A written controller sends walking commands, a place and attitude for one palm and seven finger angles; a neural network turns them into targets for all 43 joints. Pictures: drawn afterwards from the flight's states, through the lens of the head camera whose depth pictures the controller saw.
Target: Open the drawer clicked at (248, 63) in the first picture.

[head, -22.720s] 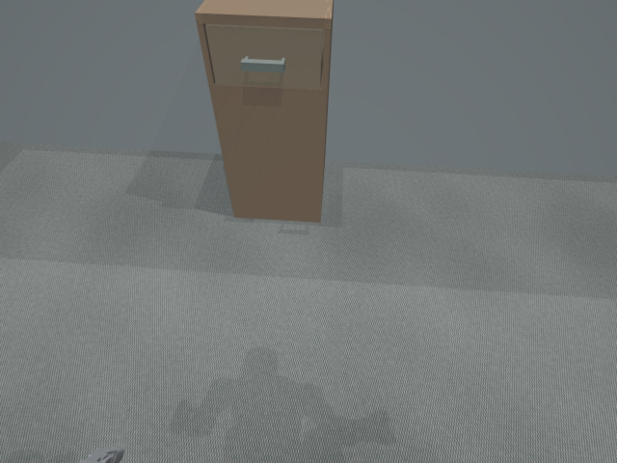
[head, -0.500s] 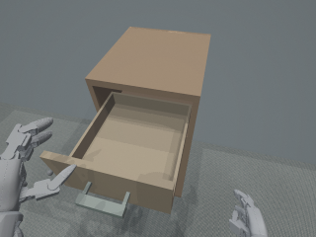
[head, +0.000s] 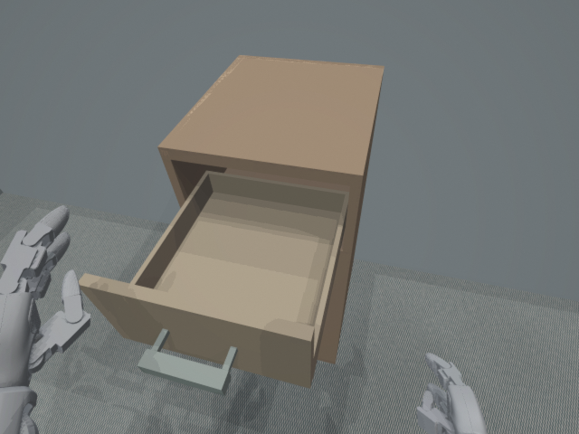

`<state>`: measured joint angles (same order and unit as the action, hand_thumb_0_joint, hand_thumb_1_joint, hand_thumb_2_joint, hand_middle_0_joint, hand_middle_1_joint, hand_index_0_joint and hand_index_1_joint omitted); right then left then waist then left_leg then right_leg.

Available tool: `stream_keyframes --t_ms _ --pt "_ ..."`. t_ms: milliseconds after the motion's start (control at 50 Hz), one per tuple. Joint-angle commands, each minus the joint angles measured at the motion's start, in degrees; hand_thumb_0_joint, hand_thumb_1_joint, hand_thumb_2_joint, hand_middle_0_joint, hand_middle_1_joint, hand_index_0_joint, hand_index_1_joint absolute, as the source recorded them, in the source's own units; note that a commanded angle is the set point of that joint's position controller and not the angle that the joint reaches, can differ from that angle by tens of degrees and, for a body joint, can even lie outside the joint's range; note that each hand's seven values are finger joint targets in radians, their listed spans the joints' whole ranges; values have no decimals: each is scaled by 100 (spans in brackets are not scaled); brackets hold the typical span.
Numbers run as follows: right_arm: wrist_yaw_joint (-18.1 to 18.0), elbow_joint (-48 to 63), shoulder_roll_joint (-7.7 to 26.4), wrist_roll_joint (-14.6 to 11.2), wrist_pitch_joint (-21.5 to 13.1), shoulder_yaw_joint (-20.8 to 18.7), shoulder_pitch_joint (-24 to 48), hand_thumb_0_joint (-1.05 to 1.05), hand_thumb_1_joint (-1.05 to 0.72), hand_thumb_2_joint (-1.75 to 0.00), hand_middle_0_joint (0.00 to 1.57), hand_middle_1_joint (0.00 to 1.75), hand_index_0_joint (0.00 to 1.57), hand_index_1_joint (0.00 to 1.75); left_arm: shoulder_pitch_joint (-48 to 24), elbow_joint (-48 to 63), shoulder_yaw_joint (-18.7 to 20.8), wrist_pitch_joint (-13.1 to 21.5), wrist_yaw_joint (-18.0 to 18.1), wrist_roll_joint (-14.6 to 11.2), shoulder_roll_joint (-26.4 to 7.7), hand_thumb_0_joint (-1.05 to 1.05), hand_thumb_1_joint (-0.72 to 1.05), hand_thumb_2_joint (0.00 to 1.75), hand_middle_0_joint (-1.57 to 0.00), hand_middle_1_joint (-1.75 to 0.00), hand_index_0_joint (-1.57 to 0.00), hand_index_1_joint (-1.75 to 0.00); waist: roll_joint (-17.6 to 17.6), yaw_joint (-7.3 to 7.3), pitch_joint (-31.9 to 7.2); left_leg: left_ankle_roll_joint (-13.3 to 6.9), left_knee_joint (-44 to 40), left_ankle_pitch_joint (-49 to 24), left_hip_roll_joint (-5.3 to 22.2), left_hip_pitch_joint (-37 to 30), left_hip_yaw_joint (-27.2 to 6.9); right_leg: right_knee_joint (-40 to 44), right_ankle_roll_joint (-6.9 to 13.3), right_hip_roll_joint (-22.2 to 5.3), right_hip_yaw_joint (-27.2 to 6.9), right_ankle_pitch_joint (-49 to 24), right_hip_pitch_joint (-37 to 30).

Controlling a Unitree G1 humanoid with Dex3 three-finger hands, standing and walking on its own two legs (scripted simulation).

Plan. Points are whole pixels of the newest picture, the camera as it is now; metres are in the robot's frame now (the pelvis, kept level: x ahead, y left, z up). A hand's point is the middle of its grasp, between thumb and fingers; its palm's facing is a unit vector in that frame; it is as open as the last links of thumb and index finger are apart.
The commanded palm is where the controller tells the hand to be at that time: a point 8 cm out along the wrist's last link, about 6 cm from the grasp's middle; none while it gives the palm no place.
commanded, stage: step back with the hand held close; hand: left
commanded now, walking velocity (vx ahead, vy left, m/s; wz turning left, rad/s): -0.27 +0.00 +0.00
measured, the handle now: (191, 357) +0.23 +0.18 -0.04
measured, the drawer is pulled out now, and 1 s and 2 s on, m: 0.29 0.29 0.29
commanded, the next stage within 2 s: stop stepping back and stand still in 1.60 s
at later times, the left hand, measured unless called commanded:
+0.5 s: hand (66, 348) +0.15 +0.24 +0.15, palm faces +0.29 -0.78 -0.55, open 7.4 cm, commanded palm +0.09 +0.29 +0.17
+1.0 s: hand (40, 382) +0.12 +0.24 +0.15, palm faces +0.35 -0.78 -0.52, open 7.4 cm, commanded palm +0.05 +0.29 +0.17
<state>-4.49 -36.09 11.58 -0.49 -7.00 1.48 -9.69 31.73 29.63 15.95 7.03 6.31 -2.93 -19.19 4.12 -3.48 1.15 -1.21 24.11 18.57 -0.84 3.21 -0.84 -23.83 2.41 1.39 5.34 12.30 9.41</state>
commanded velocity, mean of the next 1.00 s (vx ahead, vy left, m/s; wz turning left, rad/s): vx -0.30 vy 0.00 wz -0.01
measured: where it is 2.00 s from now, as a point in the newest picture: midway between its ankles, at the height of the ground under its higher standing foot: outside the picture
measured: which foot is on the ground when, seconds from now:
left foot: down 0.00-1.00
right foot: down 0.00-1.00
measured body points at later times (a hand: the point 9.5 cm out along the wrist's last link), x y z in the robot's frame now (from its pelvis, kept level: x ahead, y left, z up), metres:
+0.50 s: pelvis -0.04 +0.01 -0.01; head +0.00 +0.00 +0.44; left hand +0.13 +0.28 +0.18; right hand +0.14 -0.24 -0.10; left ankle -0.06 +0.10 -0.74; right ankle +0.01 -0.09 -0.74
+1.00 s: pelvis -0.08 +0.01 -0.02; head -0.04 +0.02 +0.43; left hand +0.10 +0.28 +0.18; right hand +0.10 -0.22 -0.10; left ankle -0.06 +0.10 -0.74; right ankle +0.01 -0.09 -0.74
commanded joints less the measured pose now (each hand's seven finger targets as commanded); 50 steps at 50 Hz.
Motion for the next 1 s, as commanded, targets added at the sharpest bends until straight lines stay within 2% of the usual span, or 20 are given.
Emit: stream_keyframes --t_ms 0,20,40,120,220,260,300,360,420,460,560,680,720,760,820,860,880,940,960,980 --pt "-37 1200 678 -104 -253 -192 566 0 -90 -90 20 30 20 30 -1212 1748 1574 687 175 -48 -1652 0 90 90 -20 -30 -20 -30 -165 302 198 -66 -276 -912 382 995 -328 593 -21 -760 -1052 -853 107" --pt "-53 1047 564 -53 -179 -208 539 0 -90 -90 20 30 20 30 -668 1211 1311 730 139 9 -1231 0 90 90 -20 -30 -20 -30 -399 318 138 -88 -223 -673 391 899 -377 646 25 -916 -1050 -665 255" --pt "-43 1097 595 -56 -114 -218 573 0 -90 -90 20 30 20 30 -305 1052 1124 710 106 36 -1018 0 90 90 -20 -30 -20 -30 -483 336 -27 -119 -172 -754 375 790 -354 614 13 -943 -1045 -687 295" --pt "-25 1215 669 -51 -7 -300 614 0 -90 -90 20 30 20 30 248 1285 1062 808 97 86 -943 0 90 90 -20 -30 -20 -30 -53 324 -862 -131 -99 -1649 469 811 -358 25 -21 -969 -861 -1511 -189" --pt "-10 1333 647 -122 167 -446 620 0 -90 -90 20 30 20 30 691 1360 1323 819 140 67 -1132 0 90 90 -20 -30 -20 -30 -490 385 -1240 -65 256 -2312 512 1022 -424 -337 52 -1089 -862 -2206 -320" --pt "-18 1354 669 -139 197 -477 627 0 -90 -90 20 30 20 30 728 1488 1417 827 166 47 -1245 0 90 90 -20 -30 -20 -30 -397 400 -1288 -23 421 -2349 479 1061 -439 -402 155 -1191 -926 -2278 -225" --pt "-27 1368 647 -150 222 -495 586 0 -90 -90 20 30 20 30 824 1458 1429 836 186 29 -1221 0 90 90 -20 -30 -20 -30 -529 416 -1242 -34 424 -2262 509 1119 -504 -484 140 -1177 -920 -2102 -95" --pt "-53 1382 682 -132 207 -508 658 0 -90 -90 20 30 20 30 731 1616 1494 840 236 44 -1328 0 90 90 -20 -30 -20 -30 -194 382 -1048 -100 225 -1963 634 1342 -678 -576 70 -1055 -906 -1502 135" --pt "-62 1413 683 -105 173 -492 591 0 -90 -90 20 30 20 30 710 1579 1401 846 270 64 -1220 0 90 90 -20 -30 -20 -30 -243 370 -849 -192 29 -1491 748 1781 -847 -706 -21 -918 -870 -959 105" --pt "-75 1404 725 -92 127 -502 561 0 -90 -90 20 30 20 30 578 1722 1390 860 290 88 -1254 0 90 90 -20 -30 -20 -30 -179 375 -802 -214 40 -1199 735 1926 -866 -662 1 -941 -954 -801 157" --pt "-45 1361 730 -84 33 -491 456 0 -90 -90 20 30 20 30 470 1694 1388 909 343 104 -1297 0 90 90 -20 -30 -20 -30 -364 411 -702 -252 302 -236 578 2063 -749 -262 88 -1143 -1339 -41 490" --pt "-35 1332 703 -51 -3 -452 373 0 -90 -90 20 30 20 30 388 1761 1313 971 406 110 -1227 0 90 90 -20 -30 -20 -30 -571 439 -605 -261 438 579 466 2051 -707 93 129 -1250 -1439 798 831" --pt "-33 1344 711 -37 -17 -431 394 0 -90 -90 20 30 20 30 405 1752 1302 986 427 127 -1208 0 90 90 -20 -30 -20 -30 -355 433 -524 -294 308 709 526 2131 -774 36 88 -1175 -1360 942 887" --pt "-46 1378 728 -33 -42 -436 456 0 -90 -90 20 30 20 30 394 1800 1406 999 458 170 -1312 0 90 90 -20 -30 -20 -30 -188 419 -507 -342 -58 742 705 2456 -949 -231 0 -986 -1196 890 621" --pt "-41 1422 729 6 -103 -419 492 0 -90 -90 20 30 20 30 400 1852 1392 1034 462 217 -1215 0 90 90 -20 -30 -20 -30 297 383 -531 -486 -575 301 1114 3373 -1297 -1306 -154 -614 -807 66 -239" --pt "-38 1389 714 16 -141 -461 510 0 -90 -90 20 30 20 30 388 1855 1465 1029 443 234 -1265 0 90 90 -20 -30 -20 -30 399 361 -660 -483 -476 -507 1224 3390 -1304 -1625 -169 -548 -751 -442 -412" --pt "-16 1389 710 34 -160 -466 460 0 -90 -90 20 30 20 30 376 1961 1450 1049 410 224 -1251 0 90 90 -20 -30 -20 -30 394 358 -764 -468 -408 -728 1263 3312 -1244 -1756 -168 -549 -747 -385 -401" --pt "27 1342 715 38 -145 -493 405 0 -90 -90 20 30 20 30 414 1907 1464 1049 356 156 -1218 0 90 90 -20 -30 -20 -30 86 374 -791 -435 -9 -994 1179 3159 -1087 -1659 -82 -698 -998 -564 -208" --pt "29 1312 726 30 -129 -514 405 0 -90 -90 20 30 20 30 373 1897 1495 1030 358 153 -1257 0 90 90 -20 -30 -20 -30 -40 385 -833 -388 236 -876 1053 3077 -985 -1431 5 -836 -1218 -857 -149" --pt "51 1306 713 -9 -102 -515 352 0 -90 -90 20 30 20 30 318 1898 1422 1024 329 115 -1215 0 90 90 -20 -30 -20 -30 -380 427 -817 -311 590 -468 803 2993 -861 -1036 138 -1071 -1587 -907 54"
